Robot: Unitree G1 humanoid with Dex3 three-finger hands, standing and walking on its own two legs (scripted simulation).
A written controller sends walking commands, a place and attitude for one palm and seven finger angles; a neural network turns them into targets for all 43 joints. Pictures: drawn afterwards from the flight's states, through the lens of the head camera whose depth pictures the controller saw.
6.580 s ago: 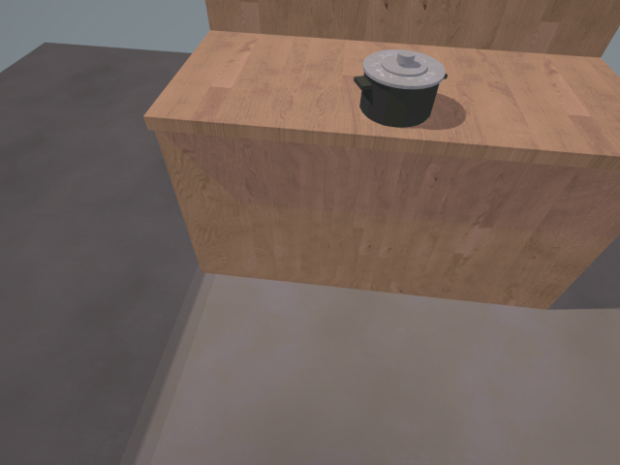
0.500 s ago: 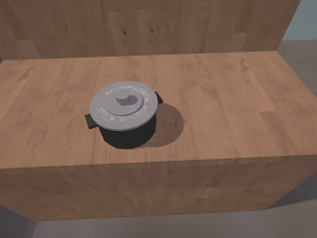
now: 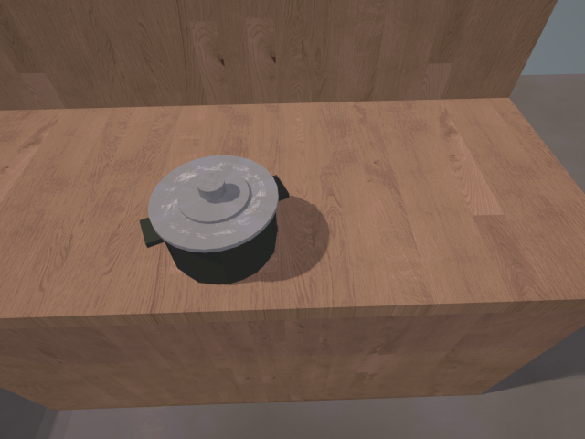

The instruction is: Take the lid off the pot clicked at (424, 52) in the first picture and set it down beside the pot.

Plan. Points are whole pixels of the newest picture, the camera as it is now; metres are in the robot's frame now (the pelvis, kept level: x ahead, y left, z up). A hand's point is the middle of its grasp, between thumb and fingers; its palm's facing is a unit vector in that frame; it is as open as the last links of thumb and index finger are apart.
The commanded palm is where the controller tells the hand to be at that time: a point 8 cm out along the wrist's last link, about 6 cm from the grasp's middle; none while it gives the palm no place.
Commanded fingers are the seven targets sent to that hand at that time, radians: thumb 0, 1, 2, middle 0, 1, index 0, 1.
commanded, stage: come to a stop and stand still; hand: left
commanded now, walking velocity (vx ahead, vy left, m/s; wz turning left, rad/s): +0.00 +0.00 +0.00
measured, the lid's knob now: (211, 186) +0.45 +0.15 +0.09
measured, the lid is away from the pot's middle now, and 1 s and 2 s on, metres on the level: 0.00 0.00 0.00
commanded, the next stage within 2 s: look again from close up in 0.20 s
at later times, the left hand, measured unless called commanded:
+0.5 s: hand out of the picture -0.01 +0.16 -0.17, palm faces +0.03 -0.98 -0.19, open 7.3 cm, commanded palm none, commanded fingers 0.00 0.90 0.90 -0.20 -0.30 -0.20 -0.30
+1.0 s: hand out of the picture -0.02 +0.16 -0.18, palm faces +0.03 -0.99 -0.17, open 7.3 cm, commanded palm none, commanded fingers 0.00 0.90 0.90 -0.20 -0.30 -0.20 -0.30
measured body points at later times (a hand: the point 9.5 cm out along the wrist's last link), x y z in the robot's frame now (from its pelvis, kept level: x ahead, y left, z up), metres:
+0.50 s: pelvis +0.00 -0.01 +0.00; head +0.01 -0.01 +0.45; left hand -0.02 +0.21 -0.16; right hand -0.02 -0.21 -0.16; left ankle -0.07 +0.11 -0.74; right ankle +0.00 -0.12 -0.74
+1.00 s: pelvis -0.01 +0.01 +0.00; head +0.01 +0.01 +0.45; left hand -0.02 +0.22 -0.16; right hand -0.04 -0.19 -0.16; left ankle -0.07 +0.11 -0.74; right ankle +0.00 -0.12 -0.74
